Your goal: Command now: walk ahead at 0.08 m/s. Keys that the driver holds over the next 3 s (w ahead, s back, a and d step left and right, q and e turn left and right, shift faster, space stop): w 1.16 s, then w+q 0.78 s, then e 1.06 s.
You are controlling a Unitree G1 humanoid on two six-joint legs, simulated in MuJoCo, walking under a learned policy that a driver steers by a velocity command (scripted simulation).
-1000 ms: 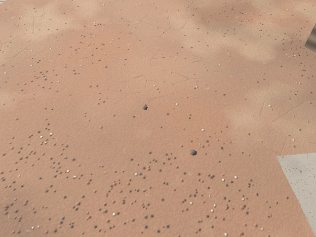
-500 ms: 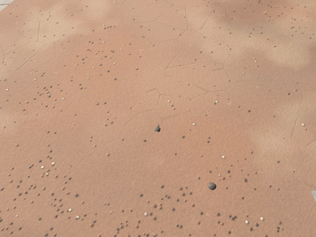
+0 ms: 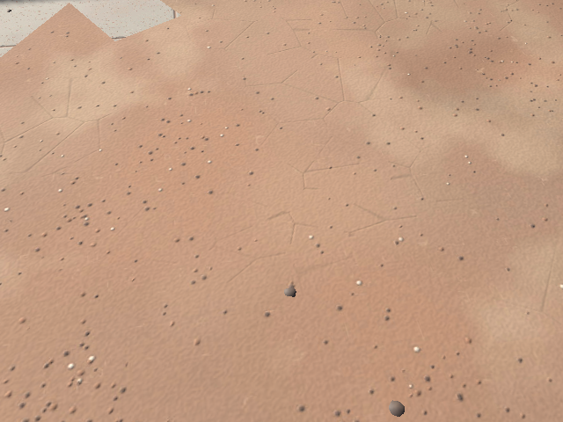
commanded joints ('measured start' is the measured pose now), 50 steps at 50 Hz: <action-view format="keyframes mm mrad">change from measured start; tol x32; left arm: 1 77 108 25 15 -6 -10 4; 30 358 -35 2 29 -10 -94 -19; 50 -248 52 47 -169 -25 -99 -45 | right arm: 1 21 -137 -40 -23 8 -15 -8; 22 -247 -43 -19 -134 36 -69 67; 30 306 -316 -113 24 17 -32 21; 50 259 -204 -73 131 29 -60 -12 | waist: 1 -2 31 -141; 24 18 -136 103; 30 -121 306 -373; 50 -90 50 78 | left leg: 1 248 101 -119 -38 325 66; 6 160 185 -309 -204 -458 141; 17 -717 78 -8 476 -319 -4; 28 321 -28 82 50 93 93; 30 770 404 -656 -153 -259 305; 38 88 241 -246 -433 -80 205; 50 279 246 -94 -414 55 172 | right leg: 1 -57 -28 21 -69 180 -19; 12 122 -128 166 -190 4 -190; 17 495 -354 355 -227 485 -258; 24 54 -216 83 -377 540 -169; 28 62 -187 8 49 966 -97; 30 -402 56 24 715 -127 -30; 32 -559 -29 99 875 -100 -73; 50 -496 -93 6 77 437 -7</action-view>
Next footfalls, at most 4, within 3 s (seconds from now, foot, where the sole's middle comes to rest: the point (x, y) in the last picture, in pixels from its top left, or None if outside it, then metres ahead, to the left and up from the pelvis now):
0.58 left None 0.33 0.12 -0.77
1.14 right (349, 380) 0.60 -0.13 -0.77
1.70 left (250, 279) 0.88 0.12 -0.77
2.16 right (282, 194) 1.21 0.04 -0.77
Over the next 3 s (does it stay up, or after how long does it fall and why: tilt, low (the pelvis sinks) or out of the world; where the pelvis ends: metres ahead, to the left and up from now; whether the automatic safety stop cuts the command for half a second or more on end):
stays up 1.08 0.10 0.00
